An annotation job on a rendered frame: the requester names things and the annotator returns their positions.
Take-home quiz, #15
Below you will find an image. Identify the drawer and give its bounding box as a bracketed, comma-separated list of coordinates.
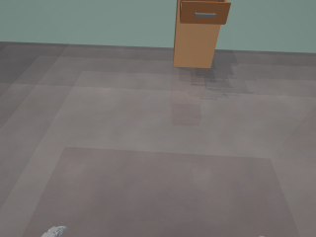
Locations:
[180, 0, 231, 25]

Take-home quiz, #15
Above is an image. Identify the left robot hand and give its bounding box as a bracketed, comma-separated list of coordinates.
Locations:
[40, 226, 67, 237]

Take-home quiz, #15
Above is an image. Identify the cabinet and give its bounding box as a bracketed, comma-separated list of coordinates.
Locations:
[173, 0, 227, 68]

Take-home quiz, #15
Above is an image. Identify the handle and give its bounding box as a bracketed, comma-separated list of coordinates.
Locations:
[195, 12, 216, 18]

